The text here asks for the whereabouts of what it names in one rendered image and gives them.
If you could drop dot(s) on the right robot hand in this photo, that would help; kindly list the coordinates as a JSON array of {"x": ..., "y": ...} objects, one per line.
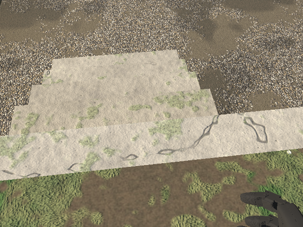
[{"x": 288, "y": 214}]

